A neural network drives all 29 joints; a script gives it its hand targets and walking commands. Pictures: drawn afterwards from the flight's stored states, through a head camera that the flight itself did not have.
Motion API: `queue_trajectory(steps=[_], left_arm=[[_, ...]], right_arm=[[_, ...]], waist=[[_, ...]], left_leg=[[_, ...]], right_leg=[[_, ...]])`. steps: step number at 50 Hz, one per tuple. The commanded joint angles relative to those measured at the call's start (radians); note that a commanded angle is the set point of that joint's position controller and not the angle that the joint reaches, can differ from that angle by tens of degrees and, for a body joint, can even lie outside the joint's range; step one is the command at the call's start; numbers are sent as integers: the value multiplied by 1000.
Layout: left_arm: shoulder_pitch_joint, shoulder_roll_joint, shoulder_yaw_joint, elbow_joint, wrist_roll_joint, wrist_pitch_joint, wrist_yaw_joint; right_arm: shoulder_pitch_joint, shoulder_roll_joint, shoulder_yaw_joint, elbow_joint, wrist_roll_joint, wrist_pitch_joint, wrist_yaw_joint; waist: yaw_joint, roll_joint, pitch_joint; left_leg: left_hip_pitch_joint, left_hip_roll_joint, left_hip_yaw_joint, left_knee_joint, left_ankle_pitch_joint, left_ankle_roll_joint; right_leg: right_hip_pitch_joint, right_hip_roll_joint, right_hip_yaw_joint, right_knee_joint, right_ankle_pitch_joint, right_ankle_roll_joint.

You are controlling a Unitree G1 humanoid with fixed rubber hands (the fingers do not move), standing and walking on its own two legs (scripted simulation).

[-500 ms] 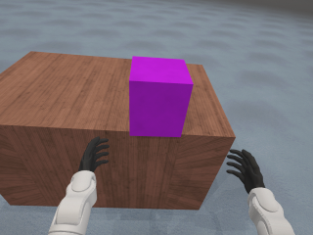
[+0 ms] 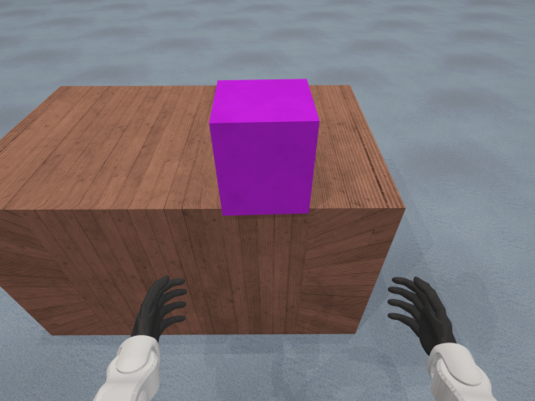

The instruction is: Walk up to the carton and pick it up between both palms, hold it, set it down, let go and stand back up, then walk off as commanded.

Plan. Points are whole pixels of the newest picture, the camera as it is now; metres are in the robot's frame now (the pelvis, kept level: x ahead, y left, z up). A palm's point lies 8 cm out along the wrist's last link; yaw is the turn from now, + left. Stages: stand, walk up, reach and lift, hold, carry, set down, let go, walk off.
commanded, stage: set down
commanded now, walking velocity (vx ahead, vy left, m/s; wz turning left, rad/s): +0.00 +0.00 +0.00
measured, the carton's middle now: (264, 148) +0.66 +0.01 +0.05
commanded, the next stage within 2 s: let go in 0.86 s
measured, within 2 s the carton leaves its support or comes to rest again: neither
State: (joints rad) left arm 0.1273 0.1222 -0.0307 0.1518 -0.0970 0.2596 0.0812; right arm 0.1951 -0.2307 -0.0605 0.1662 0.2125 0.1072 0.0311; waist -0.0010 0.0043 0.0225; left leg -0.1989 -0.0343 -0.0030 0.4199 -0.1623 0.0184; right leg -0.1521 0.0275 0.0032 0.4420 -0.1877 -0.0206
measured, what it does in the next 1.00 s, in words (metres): steps on the spot: left foot, then right foot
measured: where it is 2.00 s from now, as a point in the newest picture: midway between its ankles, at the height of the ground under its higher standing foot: outside the picture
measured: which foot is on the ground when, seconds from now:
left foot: up 0.00-0.00, down 0.02-1.00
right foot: down 0.00-0.26, up 0.28-0.34, down 0.36-1.00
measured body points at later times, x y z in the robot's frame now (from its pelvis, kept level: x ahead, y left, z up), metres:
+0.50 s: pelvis +0.03 +0.01 +0.00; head +0.04 +0.02 +0.45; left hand +0.26 +0.21 -0.03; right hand +0.23 -0.22 -0.04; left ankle +0.08 +0.11 -0.74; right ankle +0.02 -0.10 -0.74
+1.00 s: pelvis +0.05 +0.00 +0.00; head +0.08 +0.02 +0.45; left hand +0.23 +0.21 -0.08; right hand +0.23 -0.25 -0.05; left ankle +0.08 +0.11 -0.74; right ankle +0.02 -0.10 -0.74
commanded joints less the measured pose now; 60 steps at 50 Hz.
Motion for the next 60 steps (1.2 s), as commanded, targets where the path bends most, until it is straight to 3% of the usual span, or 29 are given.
queue_trajectory(steps=[1, 2, 4, 6, 8, 10, 11, 12, 13, 15, 16, 18, 19, 20, 23, 25, 29, 30, 34, 39, 41, 44, 46, 50, 52, 54, 55, 58, 60], left_arm=[[-234, 130, 94, -128, -22, -34, -23], [-232, 136, 87, -218, -24, -45, -12], [-223, 95, 77, -44, 38, 16, -15], [-197, 115, 84, -243, 44, 12, 12], [-184, 70, 35, -154, 91, 45, 32], [-223, -22, -24, -138, 159, 37, 81], [-208, -26, -33, -205, 181, 6, 84], [-201, -62, -47, -36, 208, 27, 81], [-187, -24, -57, -198, 178, -5, 86], [-132, -21, -79, -89, 159, 11, 77], [-136, -6, -82, -183, 144, -16, 84], [-104, -21, -92, -55, 129, -13, 80], [-84, 18, -81, -96, 85, -37, 71], [-106, -8, -93, 89, 97, -13, 58], [-18, 89, -23, 57, 27, -81, 10], [-14, 104, -14, 145, 23, -111, -10], [10, 185, 58, 46, 10, -191, -37], [46, 182, 75, 149, 18, -190, -62], [116, 187, 145, 135, 81, -217, -74], [129, 150, 145, 109, 134, -224, -59], [156, 187, 135, 45, 91, -250, -66], [154, 154, 133, 162, 148, -232, -55], [91, 143, 113, 78, 138, -237, -27], [110, 191, 104, 60, 81, -255, -35], [59, 164, 97, 250, 130, -212, -37], [26, 182, 94, 111, 97, -232, -23], [11, 168, 96, 210, 129, -206, -16], [-28, 186, 59, 190, 77, -210, -20], [-22, 201, 71, 244, 91, -197, -21]], right_arm=[[-122, -24, 141, -288, -39, -12, -60], [-115, -11, 149, -316, -16, -9, -53], [-129, -39, 114, -120, -56, 36, -37], [-125, -52, 91, -221, -11, 17, -22], [-110, -64, 56, -55, -18, 44, 5], [-238, -181, -34, 40, -19, 39, 66], [-215, -177, -37, -30, -16, 13, 73], [-231, -203, -59, 121, -50, 18, 97], [-172, -164, -51, 16, -23, -8, 102], [-158, -172, -61, 93, -53, -21, 116], [-167, -173, -66, -15, -36, -46, 121], [-165, -196, -84, 88, -89, -57, 124], [-134, -152, -66, 9, -79, -82, 109], [-166, -164, -70, 139, -119, -68, 109], [-58, -127, -13, 31, -116, -137, 51], [-65, -148, -4, 71, -133, -170, 32], [-13, -116, 29, 33, -112, -229, -23], [14, -100, 69, 112, -134, -229, -36], [48, -117, 119, 186, -99, -269, -45], [17, -135, 98, 261, -87, -299, -18], [43, -111, 107, 165, -83, -334, -26], [43, -107, 95, 350, -114, -325, -1], [-4, -108, 81, 294, -104, -332, 21], [44, -53, 77, 219, -104, -348, 4], [-18, -59, 64, 393, -156, -312, 17], [-29, -64, 71, 268, -124, -322, 26], [-66, -79, 52, 359, -138, -301, 38], [-59, -26, 49, 306, -162, -296, 27], [-49, -37, 56, 365, -175, -280, 26]], waist=[[19, -221, -36], [27, -185, -50], [14, -131, 38], [37, -82, -29], [9, 42, 41], [34, 276, 66], [28, 302, 23], [17, 303, 66], [16, 267, -15], [-15, 204, 9], [6, 182, -54], [8, 105, -17], [15, 42, -78], [-5, 24, -5], [-6, -108, -102], [-2, -121, -120], [15, -189, -198], [15, -208, -146], [47, -140, -172], [84, -36, -182], [68, -114, -204], [63, -2, -125], [90, 6, -149], [64, -67, -152], [47, -12, -53], [59, -41, -127], [70, -6, -56], [22, -82, -66], [7, -48, -16]], left_leg=[[279, -23, 24, 51, 7, -9], [281, -14, 9, 36, -4, -8], [290, 7, -11, 6, -117, -23], [351, 30, -49, -8, -124, -23], [199, 95, -101, -127, -357, -15], [-163, 236, -202, -327, -677, 9], [-262, 249, -211, -352, -680, 18], [-260, 252, -220, -348, -709, 9], [-232, 245, -215, -334, -680, 7], [-91, 208, -199, -278, -544, -27], [-27, 186, -187, -249, -495, -41], [95, 153, -148, -191, -368, -57], [130, 141, -120, -160, -305, -50], [161, 130, -103, -145, -298, -54], [229, 86, -27, -75, -14, -24], [242, 70, -16, -51, 41, -25], [236, 39, -6, -3, 177, -12], [225, 29, 0, -9, 194, -9], [230, 12, -4, -5, 311, -32], [308, 26, -10, 20, 432, -61], [300, 31, -9, 33, 452, -38], [313, 44, -15, 17, 408, -57], [312, 51, -26, 1, 362, -61], [274, 49, -11, 3, 331, -30], [253, 53, -8, -30, 180, -31], [241, 56, -9, -34, 169, -18], [222, 60, -15, -54, 106, -22], [200, 60, 0, -73, -15, -4], [183, 63, 3, -68, -33, 5]], right_leg=[[-360, -224, 241, -308, -541, -31], [-327, -213, 223, -285, -500, -37], [-362, -201, 187, -282, -550, -56], [-350, -178, 149, -244, -429, -66], [-199, -104, 83, -160, -303, -30], [134, 47, -16, 24, -144, 30], [297, 49, -11, 46, -24, 51], [260, 46, 2, 44, -71, 47], [304, 34, 12, 51, -1, 60], [136, -15, 51, -23, -20, 40], [91, -21, 43, -31, -14, 32], [-80, -40, 42, -82, -102, 6], [-84, -56, 53, -102, -97, 8], [-172, -66, 51, -136, -186, -5], [-128, -74, 51, -148, 78, 39], [-145, -63, 44, -140, 143, 41], [-69, -73, 63, -115, 396, 63], [-67, -74, 67, -112, 480, 64], [11, -60, 66, -87, 700, 66], [-23, -18, 42, -101, 582, 34], [-17, -26, 56, -105, 641, 52], [-70, -28, 43, -122, 479, 24], [-88, -18, 26, -126, 378, 17], [-54, -36, 45, -139, 389, 31], [-131, -40, 40, -155, 208, 12], [-94, -43, 36, -146, 204, 17], [-154, -44, 40, -152, 101, -1], [-138, -61, 35, -173, 1, 3], [-176, -69, 55, -164, -5, 5]])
